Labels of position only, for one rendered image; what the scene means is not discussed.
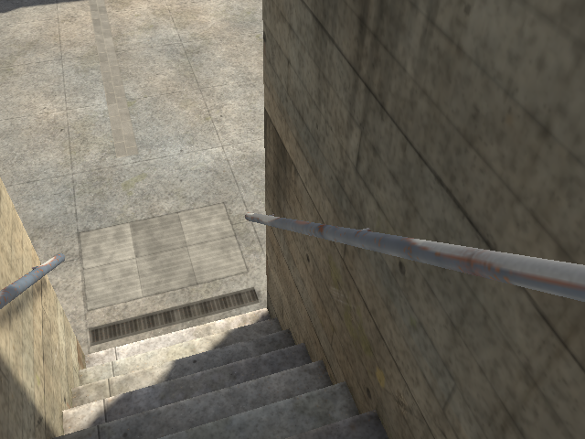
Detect stairs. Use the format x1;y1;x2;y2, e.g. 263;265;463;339
52;308;388;439

